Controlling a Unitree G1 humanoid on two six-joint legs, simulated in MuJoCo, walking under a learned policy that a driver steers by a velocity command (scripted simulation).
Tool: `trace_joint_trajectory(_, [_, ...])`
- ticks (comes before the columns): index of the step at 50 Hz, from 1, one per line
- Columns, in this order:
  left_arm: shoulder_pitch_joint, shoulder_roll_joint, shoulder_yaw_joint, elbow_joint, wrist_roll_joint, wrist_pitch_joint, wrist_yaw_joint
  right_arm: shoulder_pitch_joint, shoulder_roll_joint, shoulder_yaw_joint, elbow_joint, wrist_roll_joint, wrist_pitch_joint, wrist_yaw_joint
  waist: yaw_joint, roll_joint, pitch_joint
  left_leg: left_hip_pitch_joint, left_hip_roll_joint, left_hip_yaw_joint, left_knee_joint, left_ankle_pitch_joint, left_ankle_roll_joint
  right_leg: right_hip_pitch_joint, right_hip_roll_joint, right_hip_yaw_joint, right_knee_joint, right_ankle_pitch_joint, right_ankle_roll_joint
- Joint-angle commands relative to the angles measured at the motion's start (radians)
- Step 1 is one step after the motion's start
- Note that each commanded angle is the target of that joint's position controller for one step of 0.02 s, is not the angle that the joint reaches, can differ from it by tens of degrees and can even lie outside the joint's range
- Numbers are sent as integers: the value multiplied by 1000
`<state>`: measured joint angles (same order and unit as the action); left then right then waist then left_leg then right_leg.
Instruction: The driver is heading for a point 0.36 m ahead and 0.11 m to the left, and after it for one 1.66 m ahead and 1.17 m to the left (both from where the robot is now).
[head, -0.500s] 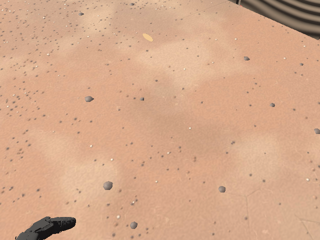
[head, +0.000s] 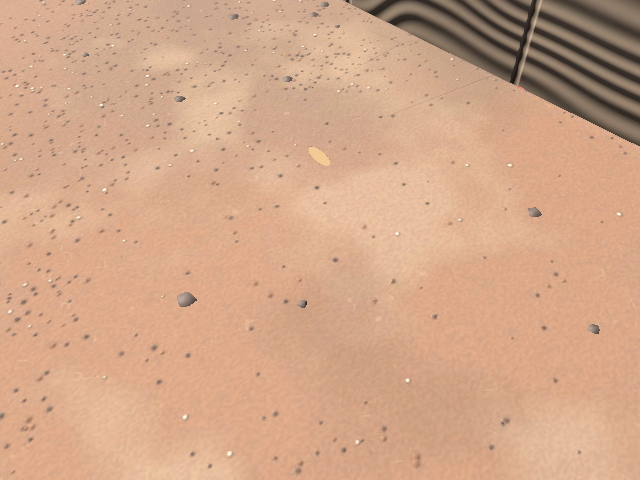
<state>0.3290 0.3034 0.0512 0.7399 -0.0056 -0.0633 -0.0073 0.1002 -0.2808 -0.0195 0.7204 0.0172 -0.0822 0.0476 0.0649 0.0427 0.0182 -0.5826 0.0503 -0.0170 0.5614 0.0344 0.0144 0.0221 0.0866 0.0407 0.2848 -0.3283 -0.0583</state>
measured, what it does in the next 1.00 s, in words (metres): walks ahead, turning left: left foot, then right foot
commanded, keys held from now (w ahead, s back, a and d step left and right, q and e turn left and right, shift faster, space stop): w+q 0.20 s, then q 0.80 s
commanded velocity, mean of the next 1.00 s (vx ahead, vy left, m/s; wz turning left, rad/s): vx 0.22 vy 0.00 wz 0.51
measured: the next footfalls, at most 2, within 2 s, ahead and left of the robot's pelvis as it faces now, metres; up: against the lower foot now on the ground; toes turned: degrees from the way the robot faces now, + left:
left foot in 0.08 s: +0.22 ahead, +0.12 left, +0.00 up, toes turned +3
right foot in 0.54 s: +0.48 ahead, +0.00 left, +0.00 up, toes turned +24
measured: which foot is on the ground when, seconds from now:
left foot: up 0.00-0.06, down 0.08-0.54, up 0.56-0.96, down 0.98-1.00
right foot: down 0.00-0.10, up 0.12-0.52, down 0.54-0.98, up 1.00-1.00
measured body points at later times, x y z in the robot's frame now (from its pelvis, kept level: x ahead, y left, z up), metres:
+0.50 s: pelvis +0.27 +0.05 +0.00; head +0.30 +0.07 +0.45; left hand +0.41 +0.34 -0.08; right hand +0.40 -0.23 -0.11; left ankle +0.18 +0.12 -0.74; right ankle +0.45 -0.03 -0.72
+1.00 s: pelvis +0.32 +0.08 -0.01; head +0.33 +0.12 +0.44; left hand +0.29 +0.40 -0.12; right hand +0.60 -0.08 -0.09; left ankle +0.27 +0.17 -0.74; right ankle +0.44 -0.02 -0.73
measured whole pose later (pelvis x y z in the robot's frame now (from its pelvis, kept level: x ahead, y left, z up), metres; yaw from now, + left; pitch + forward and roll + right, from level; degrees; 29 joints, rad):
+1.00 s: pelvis +0.32 +0.08 -0.01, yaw +35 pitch +0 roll -2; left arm 0.11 0.31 0.07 0.74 0.00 0.02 0.02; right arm 0.21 -0.31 -0.07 0.62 0.01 0.07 0.00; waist 0.00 -0.02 0.06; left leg -0.31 0.02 0.00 0.60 -0.31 0.02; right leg -0.35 -0.09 -0.14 0.59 -0.28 0.03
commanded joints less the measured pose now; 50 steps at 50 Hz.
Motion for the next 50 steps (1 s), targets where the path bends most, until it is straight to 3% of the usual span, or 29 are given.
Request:
trace_joint_trajectory(1, [25, 176, 53, -15, -3, 4, 11, -94, -110, -31, -104, 3, -18, 14, -3, -114, 35, -36, -13, 3, -22, -123, 53, 64, -334, 82, 12, 566, -118])
trace_joint_trajectory(3, [-9, 176, 50, -25, 2, 18, 21, 93, -159, -63, -58, -5, -14, 7, -104, -102, -98, 249, -94, 74, -51, -115, 99, 33, -271, -2, 254, 907, -73])
trace_joint_trajectory(4, [-3, 152, 37, -45, 15, 19, 32, 240, -215, -86, -33, -5, -10, -1, -165, -50, -205, 513, -14, -58, -31, -56, 148, -128, -232, -44, 495, 791, -31])
trace_joint_trajectory(5, [98, 71, 9, -82, 24, -2, 23, 321, -315, -111, -31, -6, -6, -4, -127, 186, -323, 872, 221, -552, -96, -211, 329, -540, -53, -77, 891, 239, 61])
trace_joint_trajectory(6, [61, 87, 5, -72, 19, -28, 12, 347, -232, -90, -25, 11, -4, -1, -156, 183, -364, 964, 265, -788, -239, -359, 349, -713, -12, 60, 1002, -211, 64])
trace_joint_trajectory(7, [-24, 142, 17, -99, -16, -48, -3, 297, -192, -76, -36, 8, 0, -7, -166, 114, -235, 874, 250, -674, -262, -415, 305, -798, -73, 94, 1035, -156, 49])
trace_joint_trajectory(8, [-89, 139, 13, -115, -20, -61, -5, 244, -182, -74, -53, 0, 4, -11, -153, 22, -145, 743, 214, -566, -273, -363, 279, -793, -113, 73, 986, -84, 40])
trace_joint_trajectory(9, [-125, 135, 16, -123, 2, -66, -2, 200, -166, -69, -61, -5, 8, -13, -126, -36, -70, 618, 179, -486, -291, -263, 265, -772, -142, 58, 898, -35, 43])
trace_joint_trajectory(11, [-107, 129, 23, -126, 24, -54, 5, 146, -149, -60, -86, -18, 10, -21, -71, 12, -36, 483, 128, -404, -320, -16, 260, -673, -165, 52, 804, 16, 68])
trace_joint_trajectory(13, [-76, 107, 19, -115, 31, -36, 14, 135, -164, -66, -83, -19, 11, -32, -45, 19, -41, 404, 108, -309, -298, 321, 269, -623, -153, 26, 750, 15, 109])
trace_joint_trajectory(15, [-106, 83, 12, -121, 32, -24, 23, 146, -192, -77, -69, -12, 20, -47, -47, 13, -48, 351, 65, -231, -272, 473, 249, -593, -119, 0, 634, 95, 139])
trace_joint_trajectory(18, [-196, 56, 2, -132, 24, -19, 22, 181, -195, -83, -46, 7, 51, -70, -82, 38, -86, 323, 4, -198, -226, 411, 176, -506, -62, -4, 435, 293, 147])
trace_joint_trajectory(21, [-288, 61, 4, -153, 13, -21, 9, 217, -190, -85, -32, 10, 79, -88, -113, 55, -93, 367, 11, -273, -184, 270, 144, -479, -27, 21, 292, 361, 138])
trace_joint_trajectory(25, [-240, 111, 26, -136, 19, -37, 3, 170, -169, -84, -56, 1, 94, -97, -68, 85, -95, 468, 27, -409, -50, 181, 117, -424, -43, 73, 159, 320, 89])
trace_joint_trajectory(26, [-191, 119, 31, -125, 27, -45, 7, 145, -151, -78, -71, 2, 94, -94, -36, 70, -120, 449, -15, -395, 35, 140, 89, -316, -77, 68, 76, 441, 59])
trace_joint_trajectory(27, [-129, 170, 40, -126, 44, -46, 18, 157, -103, -61, -96, -14, 90, -90, -27, -43, -231, 342, -82, -324, 242, -85, 46, -78, -249, 196, 118, 720, -12])
trace_joint_trajectory(28, [-124, 190, 39, -130, 64, -27, 25, 352, -48, -46, -83, -8, 85, -85, -111, -292, -328, 84, -233, -222, 493, -763, -18, 194, -508, 491, 174, 1052, -219])
trace_joint_trajectory(29, [-109, 146, 40, -123, 23, -6, 22, 411, -159, -62, -58, -5, 90, -78, -104, -273, -370, 26, -142, -185, 635, -759, -48, 160, -575, 613, 148, 816, -264])
trace_joint_trajectory(30, [-149, 91, 26, -143, 14, 4, 27, 313, -221, -86, -54, 5, 107, -80, -69, -169, -257, -8, -108, -164, 700, -673, -80, 68, -488, 484, 127, 652, -221])
trace_joint_trajectory(31, [-188, 73, 18, -146, 21, 19, 29, 249, -223, -93, -62, 7, 126, -88, -68, -119, -190, -18, -86, -132, 708, -602, -98, -24, -421, 374, 102, 522, -174])
trace_joint_trajectory(32, [-225, 69, 13, -149, 22, 30, 31, 219, -215, -95, -73, 4, 143, -94, -73, -118, -131, -14, -67, -119, 702, -559, -108, -116, -383, 311, 70, 428, -159])
trace_joint_trajectory(34, [-257, 91, 19, -139, 34, 40, 35, 222, -155, -84, -87, 6, 156, -91, -91, -170, -68, 58, -56, -61, 637, -493, -114, -256, -309, 175, 8, 370, -149])
trace_joint_trajectory(36, [-248, 92, 24, -124, 34, 43, 38, 214, -120, -75, -99, 3, 152, -91, -81, -195, -84, 74, -46, -31, 558, -475, -117, -236, -311, 123, -7, 402, -173])
trace_joint_trajectory(40, [-257, 124, 40, -107, 24, 52, 40, 156, -110, -67, -131, -5, 145, -76, -62, -181, -127, 134, 5, -14, 397, -420, -100, -206, -361, 72, -15, 394, -198])
trace_joint_trajectory(45, [-259, 161, 54, -81, 8, 64, 27, 136, -129, -72, -150, -4, 148, -53, -59, -193, -114, 233, 2, 38, 205, -386, -52, -205, -389, 21, 3, 316, -174])
trace_joint_trajectory(47, [-271, 165, 56, -68, -11, 69, 27, 181, -127, -79, -137, -6, 146, -44, -96, -180, -116, 327, -24, 73, 31, -291, -10, -222, -380, -18, 69, 289, -125])
trace_joint_trajectory(48, [-240, 144, 53, -50, -16, 72, 28, 215, -143, -89, -122, -9, 146, -45, -103, -154, -114, 404, -44, 64, -50, -242, 22, -268, -352, -54, 135, 227, -73])
trace_joint_trajectory(49, [-194, 99, 45, -32, -8, 75, 23, 241, -200, -107, -122, -11, 145, -54, -95, 0, -82, 488, 47, -102, -178, -102, 82, -396, -277, -143, 314, 75, 23])
trace_joint_trajectory(50, [-209, 60, 31, -86, 35, 73, 20, 211, -329, -131, -159, -14, 145, -70, -63, 300, -40, 532, 304, -490, -240, 78, 259, -680, -101, -204, 571, -286, 132])
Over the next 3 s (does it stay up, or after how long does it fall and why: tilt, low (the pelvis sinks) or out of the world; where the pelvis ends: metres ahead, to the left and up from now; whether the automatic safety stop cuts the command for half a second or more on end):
stays up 0.44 0.15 0.01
